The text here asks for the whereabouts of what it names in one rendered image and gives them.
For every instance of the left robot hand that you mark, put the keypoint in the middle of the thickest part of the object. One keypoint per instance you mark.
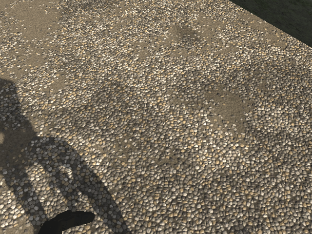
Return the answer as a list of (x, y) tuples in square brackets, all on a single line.
[(65, 220)]

